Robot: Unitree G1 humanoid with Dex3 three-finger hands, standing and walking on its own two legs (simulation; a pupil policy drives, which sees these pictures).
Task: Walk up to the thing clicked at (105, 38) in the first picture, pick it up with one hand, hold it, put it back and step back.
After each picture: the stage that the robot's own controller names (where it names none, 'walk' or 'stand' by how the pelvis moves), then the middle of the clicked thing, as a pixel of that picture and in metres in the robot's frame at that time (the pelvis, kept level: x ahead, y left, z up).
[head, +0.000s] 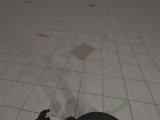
stand; (105, 37) +2.00 -0.42 -0.65
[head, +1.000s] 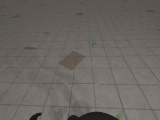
walk; (94, 43) +1.89 +0.02 -0.63
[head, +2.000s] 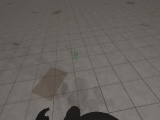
walk; (76, 54) +1.28 +0.34 -0.65
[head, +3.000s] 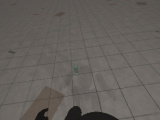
walk; (76, 70) +0.84 +0.28 -0.65
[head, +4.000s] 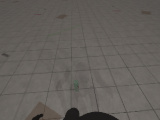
walk; (76, 86) +0.58 +0.20 -0.64
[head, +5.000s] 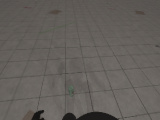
stand; (71, 91) +0.47 +0.19 -0.64
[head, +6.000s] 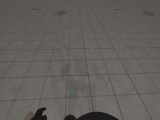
stand; (72, 94) +0.42 +0.19 -0.64
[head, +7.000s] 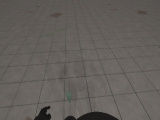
stand; (69, 97) +0.40 +0.21 -0.65
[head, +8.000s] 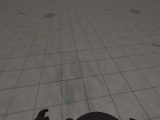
stand; (67, 100) +0.35 +0.24 -0.66
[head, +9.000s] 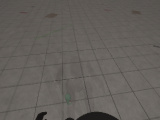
stand; (68, 99) +0.38 +0.22 -0.66
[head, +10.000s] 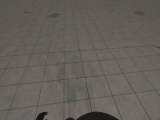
stand; (69, 99) +0.38 +0.20 -0.66
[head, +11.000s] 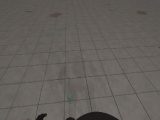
stand; (70, 98) +0.39 +0.20 -0.66
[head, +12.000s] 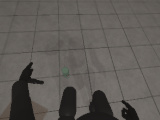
go down; (66, 73) +0.43 +0.20 -0.45
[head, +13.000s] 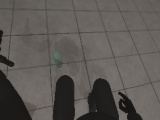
go down; (58, 60) +0.46 +0.24 -0.28
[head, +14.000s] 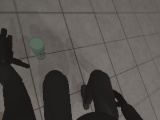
close in; (39, 51) +0.45 +0.28 -0.18
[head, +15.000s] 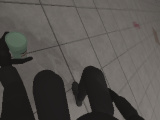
close; (19, 49) +0.43 +0.30 -0.16
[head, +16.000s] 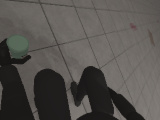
lift; (19, 51) +0.41 +0.30 -0.16
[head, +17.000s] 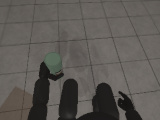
lift; (56, 68) +0.33 +0.22 +0.00
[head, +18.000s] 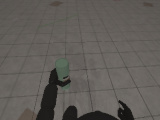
hold; (64, 76) +0.31 +0.17 +0.04
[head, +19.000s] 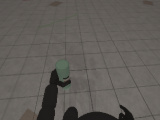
hold; (64, 76) +0.31 +0.17 +0.03
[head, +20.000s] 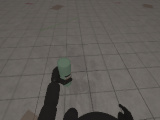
crouch; (65, 74) +0.33 +0.16 +0.04
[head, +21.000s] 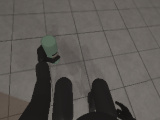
crouch; (52, 52) +0.45 +0.23 -0.04
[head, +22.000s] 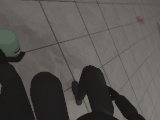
lower; (12, 49) +0.43 +0.32 -0.16
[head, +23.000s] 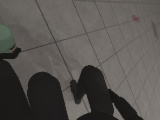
lower; (7, 45) +0.44 +0.33 -0.16
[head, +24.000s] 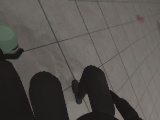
lower; (10, 46) +0.44 +0.33 -0.16
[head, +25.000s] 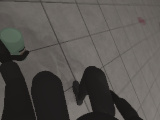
lower; (17, 48) +0.44 +0.31 -0.15
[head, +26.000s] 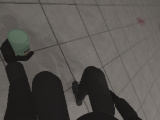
loosen; (22, 48) +0.44 +0.29 -0.15
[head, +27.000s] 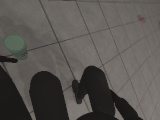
rise; (19, 50) +0.43 +0.30 -0.17
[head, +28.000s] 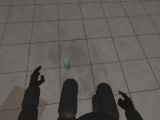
walk; (67, 64) +0.47 +0.22 -0.36
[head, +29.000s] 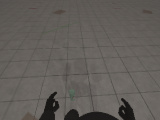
stand; (72, 95) +0.42 +0.17 -0.59
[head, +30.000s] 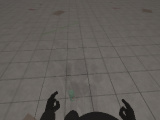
stand; (72, 95) +0.41 +0.18 -0.60
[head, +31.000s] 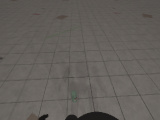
stand; (74, 97) +0.43 +0.17 -0.64
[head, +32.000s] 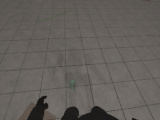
walk; (72, 85) +0.46 +0.15 -0.63
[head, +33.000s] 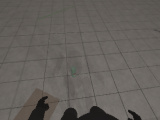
walk; (73, 72) +0.65 +0.18 -0.64
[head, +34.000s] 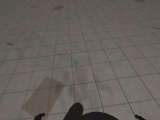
stand; (76, 62) +0.95 +0.28 -0.64
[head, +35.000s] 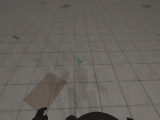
stand; (80, 61) +1.01 +0.17 -0.65
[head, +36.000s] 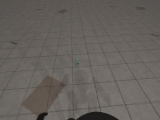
stand; (77, 63) +1.02 +0.22 -0.66
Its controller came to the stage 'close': yes
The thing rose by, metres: 0.69
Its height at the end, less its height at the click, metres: +0.00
